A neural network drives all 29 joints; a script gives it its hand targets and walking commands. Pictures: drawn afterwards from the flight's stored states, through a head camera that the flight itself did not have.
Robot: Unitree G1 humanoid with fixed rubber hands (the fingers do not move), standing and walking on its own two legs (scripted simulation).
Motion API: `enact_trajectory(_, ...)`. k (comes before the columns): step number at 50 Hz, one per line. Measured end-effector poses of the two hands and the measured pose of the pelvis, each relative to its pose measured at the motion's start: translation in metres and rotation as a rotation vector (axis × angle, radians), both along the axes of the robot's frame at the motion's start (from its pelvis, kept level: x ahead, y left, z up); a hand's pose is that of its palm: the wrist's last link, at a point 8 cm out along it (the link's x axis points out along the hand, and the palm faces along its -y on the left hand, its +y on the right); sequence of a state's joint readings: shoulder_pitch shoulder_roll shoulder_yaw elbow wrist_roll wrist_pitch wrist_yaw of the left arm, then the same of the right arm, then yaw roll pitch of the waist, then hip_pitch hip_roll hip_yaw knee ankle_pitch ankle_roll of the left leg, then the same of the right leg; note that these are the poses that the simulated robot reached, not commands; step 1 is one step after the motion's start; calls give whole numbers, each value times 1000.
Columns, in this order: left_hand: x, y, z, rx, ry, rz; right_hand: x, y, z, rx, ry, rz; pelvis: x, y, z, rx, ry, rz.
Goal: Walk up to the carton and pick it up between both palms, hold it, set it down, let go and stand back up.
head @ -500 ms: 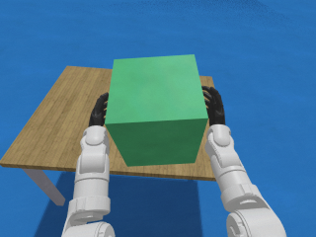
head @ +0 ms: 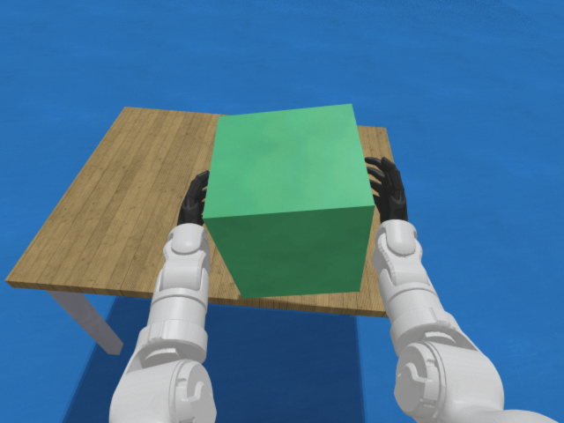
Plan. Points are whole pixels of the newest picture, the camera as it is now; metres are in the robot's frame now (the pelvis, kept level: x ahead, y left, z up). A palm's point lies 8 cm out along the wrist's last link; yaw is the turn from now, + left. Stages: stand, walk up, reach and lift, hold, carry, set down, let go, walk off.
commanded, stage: set down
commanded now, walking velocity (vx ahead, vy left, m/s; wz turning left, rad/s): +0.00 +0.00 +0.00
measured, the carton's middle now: (292, 208) +0.43 -0.01 +0.05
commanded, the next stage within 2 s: none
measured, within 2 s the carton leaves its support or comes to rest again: neither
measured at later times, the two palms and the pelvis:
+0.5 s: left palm (199, 235) +0.39 +0.15 +0.03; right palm (381, 215) +0.41 -0.15 +0.07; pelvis +0.02 +0.00 +0.00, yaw +0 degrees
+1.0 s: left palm (212, 235) +0.40 +0.13 +0.01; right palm (388, 222) +0.41 -0.17 +0.05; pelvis +0.01 -0.01 +0.00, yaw -2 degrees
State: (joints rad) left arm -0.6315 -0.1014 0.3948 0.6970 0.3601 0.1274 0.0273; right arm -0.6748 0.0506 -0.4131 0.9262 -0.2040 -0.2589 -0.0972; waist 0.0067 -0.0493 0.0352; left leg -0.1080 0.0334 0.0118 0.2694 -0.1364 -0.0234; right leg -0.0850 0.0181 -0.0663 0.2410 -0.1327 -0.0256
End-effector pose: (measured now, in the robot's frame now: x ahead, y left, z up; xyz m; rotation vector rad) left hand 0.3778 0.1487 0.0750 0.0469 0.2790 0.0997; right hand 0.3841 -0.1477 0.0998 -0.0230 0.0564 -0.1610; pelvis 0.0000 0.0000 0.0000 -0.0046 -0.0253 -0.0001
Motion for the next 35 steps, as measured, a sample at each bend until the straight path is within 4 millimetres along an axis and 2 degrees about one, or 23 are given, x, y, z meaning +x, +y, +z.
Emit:
enact_trajectory(10,15,-3,-16,13,-10,-4,16,-3,-13,-7,-6,5,15,1,0,-2,45,-8)
enact_trajectory(18,17,-2,-31,18,-5,7,23,-2,-25,-23,2,24,22,0,-1,-4,71,-11)
enact_trajectory(27,12,-2,-50,-7,21,17,23,0,-35,-40,30,35,18,-1,-1,-4,118,-9)
enact_trajectory(35,12,-7,-49,7,23,3,19,-6,-37,-18,37,18,11,-1,-2,-2,155,-15)
